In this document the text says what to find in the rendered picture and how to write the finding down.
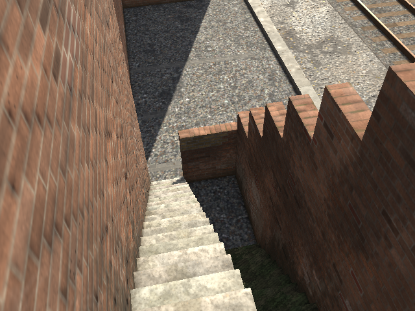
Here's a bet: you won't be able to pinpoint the stairs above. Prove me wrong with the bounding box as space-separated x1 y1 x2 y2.
130 177 257 311

